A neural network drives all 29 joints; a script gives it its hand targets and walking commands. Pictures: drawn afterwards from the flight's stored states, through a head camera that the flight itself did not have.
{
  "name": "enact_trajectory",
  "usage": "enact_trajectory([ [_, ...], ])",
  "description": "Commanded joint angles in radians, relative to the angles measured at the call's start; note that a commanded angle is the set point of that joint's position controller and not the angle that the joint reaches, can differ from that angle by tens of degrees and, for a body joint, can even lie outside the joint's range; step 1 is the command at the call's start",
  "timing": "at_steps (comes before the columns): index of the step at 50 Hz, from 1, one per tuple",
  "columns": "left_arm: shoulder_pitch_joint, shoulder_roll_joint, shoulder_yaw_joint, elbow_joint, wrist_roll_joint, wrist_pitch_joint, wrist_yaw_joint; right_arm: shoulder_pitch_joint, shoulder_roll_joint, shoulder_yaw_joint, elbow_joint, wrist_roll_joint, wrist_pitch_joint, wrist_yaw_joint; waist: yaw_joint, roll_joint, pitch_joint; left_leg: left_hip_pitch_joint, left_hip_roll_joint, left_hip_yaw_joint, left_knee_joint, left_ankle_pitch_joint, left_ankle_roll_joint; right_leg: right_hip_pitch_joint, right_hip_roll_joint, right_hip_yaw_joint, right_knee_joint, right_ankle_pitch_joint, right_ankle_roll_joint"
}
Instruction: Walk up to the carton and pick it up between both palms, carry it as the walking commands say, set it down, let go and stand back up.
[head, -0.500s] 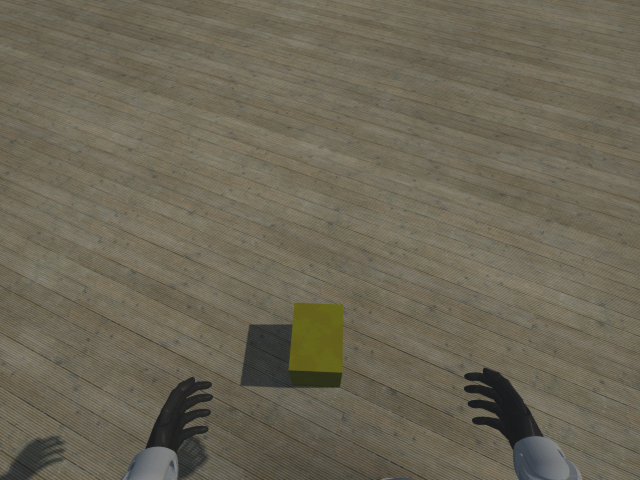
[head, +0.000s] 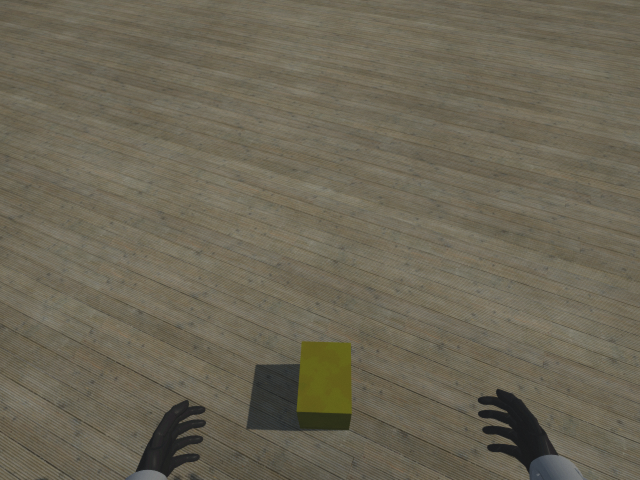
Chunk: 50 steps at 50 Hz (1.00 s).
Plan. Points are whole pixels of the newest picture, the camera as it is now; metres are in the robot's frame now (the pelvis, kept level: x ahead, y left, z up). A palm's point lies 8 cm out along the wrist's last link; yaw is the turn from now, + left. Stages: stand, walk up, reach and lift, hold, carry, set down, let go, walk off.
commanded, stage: stand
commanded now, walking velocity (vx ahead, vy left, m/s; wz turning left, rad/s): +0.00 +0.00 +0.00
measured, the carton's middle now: (325, 385) +0.46 +0.01 -0.69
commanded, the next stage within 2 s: none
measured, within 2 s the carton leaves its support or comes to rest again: neither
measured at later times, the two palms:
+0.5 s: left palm out of the picture +0.08 +0.27 -0.10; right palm out of the picture +0.10 -0.28 -0.09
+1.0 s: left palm out of the picture +0.00 +0.27 -0.11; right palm out of the picture +0.01 -0.29 -0.11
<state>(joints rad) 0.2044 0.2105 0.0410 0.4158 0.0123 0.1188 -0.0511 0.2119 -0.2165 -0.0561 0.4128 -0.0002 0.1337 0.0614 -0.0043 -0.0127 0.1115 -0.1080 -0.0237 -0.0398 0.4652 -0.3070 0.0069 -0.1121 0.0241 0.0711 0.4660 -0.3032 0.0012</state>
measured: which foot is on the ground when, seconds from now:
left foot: down 0.00-1.00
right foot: down 0.00-1.00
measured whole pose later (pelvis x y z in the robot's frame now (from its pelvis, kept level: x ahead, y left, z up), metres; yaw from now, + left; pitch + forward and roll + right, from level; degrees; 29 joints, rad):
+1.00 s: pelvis -0.06 -0.01 +0.00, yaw +1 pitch -3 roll +0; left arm 0.32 0.30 0.05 0.83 0.01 -0.03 0.01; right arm 0.29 -0.30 -0.05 0.88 -0.01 -0.02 -0.01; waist 0.00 -0.01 -0.02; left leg -0.23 -0.02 -0.05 0.53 -0.25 0.00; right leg -0.23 0.03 0.05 0.52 -0.24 0.00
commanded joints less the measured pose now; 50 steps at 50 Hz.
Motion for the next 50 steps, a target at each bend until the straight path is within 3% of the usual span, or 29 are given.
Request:
enact_trajectory([
  [1, 0.01, 0.199, 0.071, 0.071, -0.003, -0.075, 0.045, -0.018, -0.211, -0.074, 0.088, -0.012, -0.093, -0.045, 0.014, 0.073, -0.376, 0.065, 0.046, 0.008, 0.054, 0.532, -0.02, 0.042, -0.05, -0.031, 0.054, 0.468, 0.001],
  [3, -0.014, 0.216, 0.081, 0.069, -0.003, -0.097, 0.049, -0.047, -0.182, -0.063, 0.102, -0.005, -0.111, -0.047, 0.018, -0.015, -0.339, 0.036, 0.052, -0.001, 0.046, 0.397, -0.022, -0.003, -0.051, -0.033, 0.046, 0.358, -0.007],
  [4, 0.005, 0.194, 0.069, 0.082, 0.002, -0.098, 0.06, -0.098, -0.181, -0.071, 0.091, -0.021, -0.132, -0.048, 0.044, 0.007, -0.255, -0.014, 0.046, -0.027, 0.049, 0.373, -0.012, -0.041, -0.041, -0.02, 0.036, 0.336, -0.017],
  [5, 0.032, 0.194, 0.068, 0.132, 0.0, -0.102, 0.063, -0.048, -0.134, -0.055, 0.118, -0.023, -0.14, -0.048, 0.001, -0.044, -0.228, 0.007, 0.049, -0.034, 0.056, 0.354, 0.002, -0.087, -0.053, -0.011, 0.044, 0.407, -0.009],
  [6, 0.041, 0.187, 0.07, 0.118, 0.009, -0.119, 0.063, -0.04, -0.159, -0.06, 0.143, -0.029, -0.146, -0.046, 0.028, 0.033, -0.193, -0.018, 0.059, -0.028, 0.036, 0.379, -0.007, -0.103, -0.058, -0.014, 0.037, 0.387, -0.016],
  [9, -0.025, 0.17, 0.058, 0.151, 0.009, -0.135, 0.06, -0.045, -0.182, -0.073, 0.186, -0.036, -0.157, -0.061, -0.015, -0.013, -0.154, -0.046, 0.053, -0.037, 0.079, 0.345, 0.009, -0.118, -0.076, 0.028, 0.009, 0.465, -0.015],
  [11, -0.041, 0.157, 0.058, 0.136, 0.014, -0.152, 0.05, -0.048, -0.205, -0.079, 0.194, -0.028, -0.157, -0.059, -0.002, 0.047, -0.16, -0.05, 0.058, -0.037, 0.051, 0.374, 0.002, -0.116, -0.059, 0.0, 0.01, 0.355, -0.015],
  [13, 0.007, 0.22, 0.072, 0.175, 0.012, -0.158, 0.074, -0.061, -0.187, -0.074, 0.201, -0.029, -0.158, -0.069, -0.014, -0.054, -0.127, -0.05, 0.055, -0.042, 0.067, 0.342, 0.007, -0.153, -0.066, 0.025, 0.021, 0.447, -0.021],
  [14, 0.021, 0.202, 0.069, 0.175, 0.008, -0.158, 0.068, -0.06, -0.204, -0.083, 0.197, -0.033, -0.162, -0.063, 0.009, 0.036, -0.137, -0.07, 0.061, -0.03, 0.035, 0.34, 0.004, -0.119, -0.066, 0.02, 0.02, 0.368, -0.027],
  [15, -0.017, 0.187, 0.069, 0.184, 0.017, -0.164, 0.071, -0.026, -0.161, -0.066, 0.228, -0.018, -0.17, -0.065, -0.021, -0.029, -0.156, -0.055, 0.061, -0.053, 0.011, 0.312, 0.005, -0.095, -0.062, 0.012, 0.01, 0.323, -0.026],
  [19, 0.053, 0.199, 0.065, 0.213, 0.007, -0.167, 0.072, -0.029, -0.172, -0.065, 0.235, -0.015, -0.178, -0.075, 0.007, 0.037, -0.153, -0.077, 0.068, -0.063, 0.011, 0.285, 0.015, -0.08, -0.06, 0.014, -0.007, 0.281, -0.013],
  [21, 0.065, 0.205, 0.064, 0.235, 0.012, -0.164, 0.083, -0.018, -0.18, -0.063, 0.267, -0.02, -0.176, -0.071, 0.013, -0.025, -0.121, -0.093, 0.071, -0.075, -0.029, 0.222, 0.003, -0.078, -0.077, 0.038, -0.024, 0.256, -0.018],
  [22, 0.025, 0.213, 0.067, 0.218, 0.01, -0.167, 0.078, -0.01, -0.21, -0.068, 0.26, -0.015, -0.183, -0.079, -0.014, -0.005, -0.101, -0.083, 0.077, -0.078, -0.036, 0.246, -0.001, -0.106, -0.063, 0.032, -0.02, 0.194, -0.016],
  [25, 0.002, 0.173, 0.053, 0.211, 0.008, -0.172, 0.067, -0.066, -0.208, -0.064, 0.265, -0.021, -0.183, -0.078, 0.014, 0.012, -0.127, -0.116, 0.07, -0.101, -0.038, 0.14, 0.022, -0.104, -0.067, 0.029, -0.045, 0.121, -0.022],
  [27, 0.018, 0.219, 0.058, 0.244, 0.014, -0.172, 0.065, -0.012, -0.236, -0.057, 0.291, -0.017, -0.179, -0.084, 0.001, 0.099, -0.064, -0.141, 0.08, -0.109, -0.067, 0.031, 0.008, -0.128, -0.065, 0.051, -0.048, 0.067, -0.03],
  [29, 0.074, 0.246, 0.075, 0.285, 0.016, -0.166, 0.074, -0.016, -0.171, -0.042, 0.301, -0.018, -0.179, -0.069, 0.006, 0.026, -0.093, -0.188, 0.076, -0.111, -0.104, -0.064, 0.012, -0.077, -0.05, 0.032, -0.038, 0.017, -0.019],
  [33, 0.115, 0.181, 0.041, 0.302, -0.003, -0.158, 0.07, -0.014, -0.224, -0.046, 0.317, -0.014, -0.177, -0.076, 0.021, 0.051, -0.041, -0.203, 0.103, -0.163, -0.131, -0.145, 0.031, -0.134, -0.06, 0.055, -0.046, -0.01, -0.012],
  [34, 0.081, 0.212, 0.052, 0.291, 0.008, -0.161, 0.066, 0.02, -0.241, -0.051, 0.327, -0.02, -0.172, -0.071, 0.011, -0.01, -0.031, -0.24, 0.095, -0.158, -0.123, -0.183, 0.021, -0.142, -0.057, 0.039, -0.056, -0.076, -0.014],
  [35, 0.054, 0.191, 0.045, 0.27, 0.013, -0.164, 0.064, 0.011, -0.229, -0.044, 0.336, -0.011, -0.17, -0.068, -0.003, -0.058, 0.017, -0.226, 0.095, -0.165, -0.107, -0.162, 0.027, -0.205, -0.059, 0.056, -0.076, -0.126, -0.022],
  [37, 0.04, 0.236, 0.052, 0.287, 0.011, -0.163, 0.064, -0.013, -0.256, -0.055, 0.336, -0.018, -0.173, -0.072, -0.015, 0.002, -0.029, -0.156, 0.076, -0.114, -0.051, -0.068, 0.018, -0.247, -0.088, 0.106, -0.123, -0.164, -0.025],
  [38, 0.029, 0.236, 0.046, 0.286, 0.012, -0.165, 0.069, 0.052, -0.232, -0.041, 0.355, -0.009, -0.17, -0.069, -0.035, -0.024, -0.038, -0.143, 0.077, -0.123, -0.045, -0.064, 0.023, -0.246, -0.099, 0.128, -0.121, -0.176, -0.031],
  [41, 0.107, 0.239, 0.045, 0.317, -0.004, -0.171, 0.071, 0.001, -0.238, -0.038, 0.356, -0.021, -0.187, -0.074, 0.01, -0.002, -0.114, -0.13, 0.074, -0.126, -0.048, -0.02, 0.025, -0.172, -0.102, 0.116, -0.125, -0.117, -0.033],
  [42, 0.054, 0.243, 0.043, 0.317, 0.011, -0.165, 0.071, 0.025, -0.242, -0.038, 0.367, -0.017, -0.185, -0.076, -0.015, -0.028, -0.048, -0.137, 0.061, -0.103, -0.013, 0.005, 0.016, -0.221, -0.097, 0.121, -0.134, -0.125, -0.035],
  [43, 0.082, 0.268, 0.053, 0.32, 0.002, -0.16, 0.072, 0.04, -0.22, -0.028, 0.379, -0.019, -0.18, -0.073, 0.0, -0.062, -0.037, -0.162, 0.071, -0.119, -0.042, -0.015, 0.019, -0.213, -0.087, 0.108, -0.105, -0.118, -0.027],
  [44, 0.08, 0.222, 0.046, 0.334, -0.006, -0.157, 0.072, 0.008, -0.217, -0.022, 0.369, -0.015, -0.185, -0.072, 0.008, 0.015, -0.056, -0.154, 0.087, -0.12, -0.048, 0.002, 0.029, -0.193, -0.108, 0.131, -0.102, -0.047, -0.03],
  [46, 0.058, 0.224, 0.036, 0.321, -0.005, -0.17, 0.065, 0.021, -0.226, -0.016, 0.388, -0.004, -0.182, -0.073, 0.014, -0.03, -0.053, -0.169, 0.084, -0.133, -0.06, 0.019, 0.019, -0.179, -0.091, 0.097, -0.094, -0.055, -0.029],
  [47, 0.108, 0.256, 0.051, 0.343, 0.001, -0.175, 0.072, 0.017, -0.206, -0.019, 0.385, -0.013, -0.175, -0.069, 0.014, 0.004, -0.037, -0.182, 0.082, -0.127, -0.057, 0.007, 0.025, -0.176, -0.101, 0.117, -0.101, -0.084, -0.034],
  [48, 0.089, 0.26, 0.044, 0.347, -0.006, -0.169, 0.071, 0.035, -0.223, -0.014, 0.395, -0.007, -0.173, -0.073, 0.01, -0.036, -0.065, -0.155, 0.069, -0.097, -0.041, 0.02, 0.022, -0.185, -0.107, 0.151, -0.119, -0.08, -0.037],
  [50, 0.089, 0.26, 0.054, 0.355, -0.001, -0.162, 0.066, 0.05, -0.236, -0.014, 0.397, -0.011, -0.188, -0.073, 0.008, -0.014, -0.054, -0.169, 0.094, -0.143, -0.071, -0.038, 0.029, -0.17, -0.091, 0.103, -0.097, -0.071, -0.029],
])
